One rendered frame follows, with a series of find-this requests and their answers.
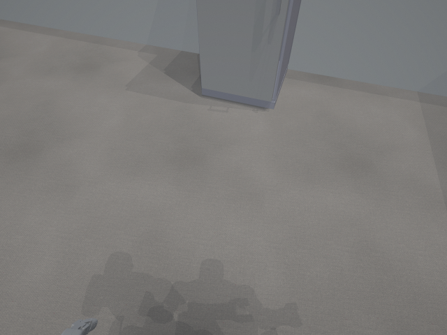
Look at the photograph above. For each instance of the left robot hand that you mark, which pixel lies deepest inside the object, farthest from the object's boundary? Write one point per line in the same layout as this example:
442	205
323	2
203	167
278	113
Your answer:
81	327

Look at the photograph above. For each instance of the fridge door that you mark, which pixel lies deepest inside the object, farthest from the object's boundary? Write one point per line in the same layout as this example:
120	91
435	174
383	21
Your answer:
240	45

